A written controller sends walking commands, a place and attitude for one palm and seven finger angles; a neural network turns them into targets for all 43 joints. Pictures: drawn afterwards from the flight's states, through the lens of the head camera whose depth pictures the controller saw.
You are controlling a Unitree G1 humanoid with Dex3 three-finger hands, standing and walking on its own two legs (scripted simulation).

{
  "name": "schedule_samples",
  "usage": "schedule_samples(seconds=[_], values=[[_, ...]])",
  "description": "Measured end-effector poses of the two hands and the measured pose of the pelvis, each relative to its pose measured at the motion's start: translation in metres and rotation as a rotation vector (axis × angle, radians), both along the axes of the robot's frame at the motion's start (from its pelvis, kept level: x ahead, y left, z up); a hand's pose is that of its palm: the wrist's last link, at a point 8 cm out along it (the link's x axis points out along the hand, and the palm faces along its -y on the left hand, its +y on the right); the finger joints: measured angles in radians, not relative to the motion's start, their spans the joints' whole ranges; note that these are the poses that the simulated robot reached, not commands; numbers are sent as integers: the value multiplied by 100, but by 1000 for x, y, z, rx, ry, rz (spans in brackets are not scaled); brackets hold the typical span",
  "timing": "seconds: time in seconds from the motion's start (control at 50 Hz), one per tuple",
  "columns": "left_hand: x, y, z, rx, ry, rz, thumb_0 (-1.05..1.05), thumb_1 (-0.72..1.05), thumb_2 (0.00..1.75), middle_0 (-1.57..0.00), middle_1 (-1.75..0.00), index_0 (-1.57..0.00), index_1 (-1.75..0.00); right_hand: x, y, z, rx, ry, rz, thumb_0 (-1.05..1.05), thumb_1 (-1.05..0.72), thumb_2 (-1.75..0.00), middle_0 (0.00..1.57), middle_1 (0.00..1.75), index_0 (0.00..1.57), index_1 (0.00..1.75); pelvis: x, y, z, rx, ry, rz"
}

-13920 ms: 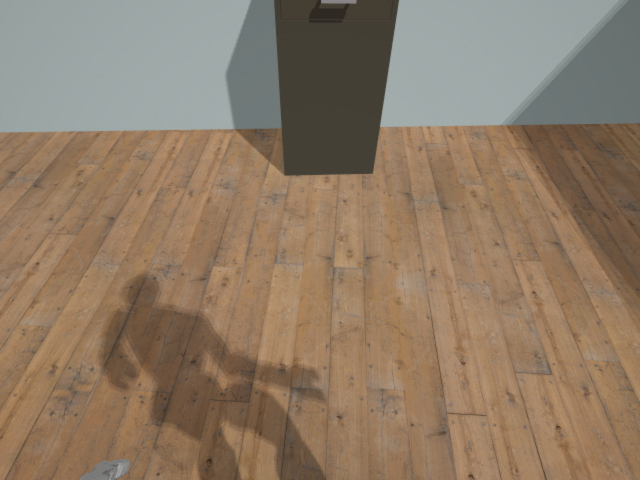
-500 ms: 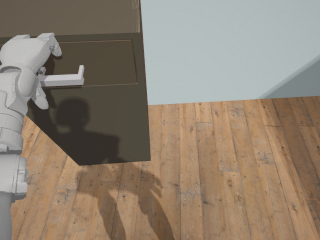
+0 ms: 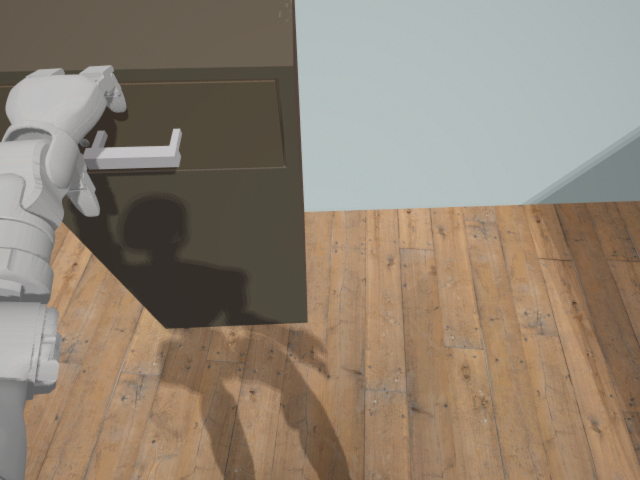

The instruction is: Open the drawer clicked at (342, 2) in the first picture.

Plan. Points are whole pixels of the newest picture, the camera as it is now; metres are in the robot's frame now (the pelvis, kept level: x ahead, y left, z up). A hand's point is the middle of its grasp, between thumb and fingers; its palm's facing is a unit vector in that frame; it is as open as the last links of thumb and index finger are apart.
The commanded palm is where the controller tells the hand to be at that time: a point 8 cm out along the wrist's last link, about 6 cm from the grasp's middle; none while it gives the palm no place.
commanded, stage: move the hooked fingers above the handle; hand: left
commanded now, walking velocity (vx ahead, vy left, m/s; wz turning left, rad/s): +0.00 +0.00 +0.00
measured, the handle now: (136, 147) +0.55 +0.26 +0.06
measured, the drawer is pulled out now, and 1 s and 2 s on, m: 0.00 0.00 0.00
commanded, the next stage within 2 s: none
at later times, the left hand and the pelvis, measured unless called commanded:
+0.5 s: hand (74, 152) +0.49 +0.29 +0.12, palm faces -0.12 +0.02 -0.99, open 13.8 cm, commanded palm +0.48 +0.27 +0.17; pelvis +0.00 +0.00 +0.00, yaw -1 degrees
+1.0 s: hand (85, 145) +0.49 +0.28 +0.13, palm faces -0.08 +0.02 -1.00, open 13.7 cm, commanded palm +0.48 +0.27 +0.17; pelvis -0.01 +0.00 +0.00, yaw -2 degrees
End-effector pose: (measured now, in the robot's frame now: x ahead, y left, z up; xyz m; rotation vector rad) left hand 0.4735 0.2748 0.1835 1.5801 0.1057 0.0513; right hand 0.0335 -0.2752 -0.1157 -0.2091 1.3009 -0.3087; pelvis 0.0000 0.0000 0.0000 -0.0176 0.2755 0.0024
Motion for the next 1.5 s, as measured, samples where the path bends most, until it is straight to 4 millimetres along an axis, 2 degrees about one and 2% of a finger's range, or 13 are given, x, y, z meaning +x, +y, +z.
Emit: schedule_samples(seconds=[0.22, 0.28, 0.36, 0.48, 0.58, 0.7, 0.86, 0.98, 1.06, 1.16, 1.26, 1.36, 1.5], values=[[2, -35, -14, -55, 27, -142, 0, -49, 30, -32, -120, -32, -121, -26, 7, -1, 11, 51, -45, 0, -90, -90, 20, 30, 20, 30, 0, 4, 1, 2, -18, -12], [5, -30, -11, -47, -23, -118, 0, -49, 30, -32, -120, -32, -121, -30, 8, -2, 10, 48, -53, 0, -90, -90, 20, 30, 20, 30, -2, 4, -1, 3, -8, -17], [7, -8, -5, -10, -50, -16, 0, -49, 30, -32, -120, -32, -121, -33, 9, -5, 18, 53, -55, 0, -90, -90, 20, 30, 20, 30, -4, 3, -1, 3, 5, -21], [0, 16, -7, 20, 55, 74, 0, -49, 31, -32, -120, -32, -120, -35, 8, -2, 14, 70, -53, 0, -90, -90, 21, 30, 20, 30, -1, 3, 1, 0, 2, -16], [-3, -8, -17, -14, 120, -75, 0, -49, 30, -32, -120, -32, -120, -30, 3, 5, -24, 74, -39, 0, -90, -90, 21, 30, 20, 30, 1, 5, 2, -3, -17, 0], [6, -42, -12, -78, -13, -223, 0, -49, 30, -33, -120, -32, -121, -19, -2, 8, -50, 30, -29, 0, -90, -90, 20, 30, 20, 30, -1, 7, -1, -4, -8, -2], [14, -41, -3, -19, -96, -97, 0, -49, 31, -41, -126, -35, -124, -16, 11, -8, 28, 7, -26, 0, -91, -90, 20, 30, 20, 30, -6, 6, -3, 2, 15, -24], [4, -8, -2, 14, 19, 92, 0, -49, 31, -36, -123, -34, -123, -21, 18, -10, 58, -12, -62, 0, -90, -90, 21, 30, 20, 30, -7, 1, 1, 9, -8, -35], [-8, 5, -4, 33, 98, 72, 0, -49, 31, -34, -122, -33, -122, -26, 12, -4, 33, 9, -54, 0, -90, -90, 21, 30, 20, 30, -5, -2, 3, 6, -23, -20], [-14, -13, -11, 1, 117, -90, 0, -49, 30, -33, -121, -32, -121, -31, -3, 4, -28, 52, -25, 0, -90, -90, 21, 30, 20, 30, -6, -2, 2, 1, -35, 6], [-5, -34, -14, -54, 14, -194, 0, -49, 30, -33, -120, -32, -121, -29, -16, 10, -75, 47, -18, 0, -90, -90, 21, 30, 20, 30, -8, 0, -1, -1, -15, 9], [13, -24, -8, -34, -87, -97, 0, -49, 30, -33, -121, -32, -121, -29, -15, 6, -69, 29, -28, 0, -91, -90, 20, 30, 20, 30, -9, 2, -5, -2, 20, -6], [16, -24, -1, -11, -35, -13, 0, -49, 31, -37, -124, -38, -126, -34, 6, -5, 11, 34, -56, 0, -91, -90, 20, 30, 20, 30, -7, 3, -3, 1, 17, -26]])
